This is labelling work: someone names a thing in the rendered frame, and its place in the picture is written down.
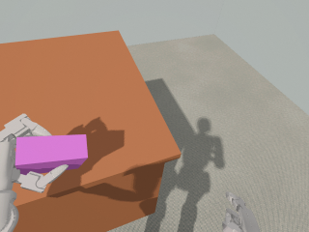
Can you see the left robot hand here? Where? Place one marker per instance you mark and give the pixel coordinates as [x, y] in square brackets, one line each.
[22, 126]

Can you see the robot left forearm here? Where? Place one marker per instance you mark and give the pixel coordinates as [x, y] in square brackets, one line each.
[9, 214]

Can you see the right robot hand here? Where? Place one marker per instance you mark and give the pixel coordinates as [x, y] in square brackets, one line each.
[243, 221]

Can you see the table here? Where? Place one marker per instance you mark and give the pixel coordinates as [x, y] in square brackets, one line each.
[87, 84]

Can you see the sponge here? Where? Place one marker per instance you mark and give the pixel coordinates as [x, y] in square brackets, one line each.
[41, 154]

